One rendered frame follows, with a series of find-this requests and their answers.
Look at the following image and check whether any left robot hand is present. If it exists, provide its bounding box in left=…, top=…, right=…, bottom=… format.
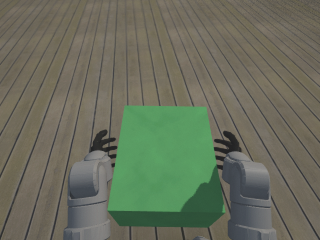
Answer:
left=90, top=129, right=118, bottom=168

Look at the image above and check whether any carton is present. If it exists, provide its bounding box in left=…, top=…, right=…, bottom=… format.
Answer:
left=107, top=105, right=226, bottom=228

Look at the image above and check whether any right robot forearm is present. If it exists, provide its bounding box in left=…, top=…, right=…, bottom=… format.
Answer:
left=221, top=151, right=277, bottom=240

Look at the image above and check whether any left robot forearm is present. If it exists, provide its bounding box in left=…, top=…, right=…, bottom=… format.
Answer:
left=63, top=150, right=113, bottom=240

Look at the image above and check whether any right robot hand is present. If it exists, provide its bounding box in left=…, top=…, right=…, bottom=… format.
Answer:
left=214, top=131, right=242, bottom=170

